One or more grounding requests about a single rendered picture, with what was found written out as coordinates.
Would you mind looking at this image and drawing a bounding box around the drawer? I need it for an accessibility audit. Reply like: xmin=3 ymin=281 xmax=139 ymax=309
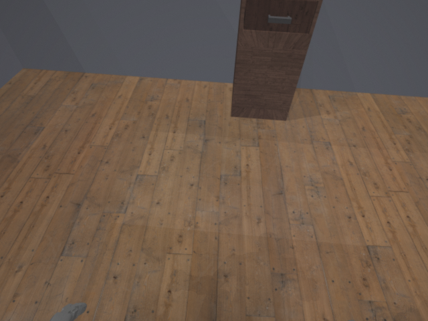
xmin=243 ymin=0 xmax=317 ymax=33

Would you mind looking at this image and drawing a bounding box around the left robot hand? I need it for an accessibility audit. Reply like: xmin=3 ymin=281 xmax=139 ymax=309
xmin=50 ymin=302 xmax=87 ymax=321

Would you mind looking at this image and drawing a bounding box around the handle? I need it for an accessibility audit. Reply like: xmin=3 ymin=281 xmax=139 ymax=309
xmin=267 ymin=15 xmax=292 ymax=24

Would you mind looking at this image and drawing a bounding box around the cabinet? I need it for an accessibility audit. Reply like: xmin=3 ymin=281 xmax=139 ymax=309
xmin=231 ymin=0 xmax=323 ymax=121

